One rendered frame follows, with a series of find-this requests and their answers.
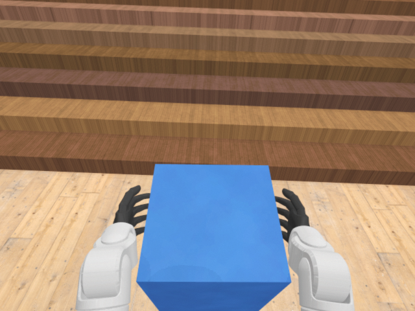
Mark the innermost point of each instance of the right robot hand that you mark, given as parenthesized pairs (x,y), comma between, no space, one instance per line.
(296,215)

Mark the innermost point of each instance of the left robot hand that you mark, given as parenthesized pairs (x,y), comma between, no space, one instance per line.
(127,211)

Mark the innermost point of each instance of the right robot forearm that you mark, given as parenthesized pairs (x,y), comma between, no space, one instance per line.
(323,276)

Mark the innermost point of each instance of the left robot forearm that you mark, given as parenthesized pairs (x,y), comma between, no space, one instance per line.
(104,282)

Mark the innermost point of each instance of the carton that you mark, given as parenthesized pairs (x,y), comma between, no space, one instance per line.
(212,239)

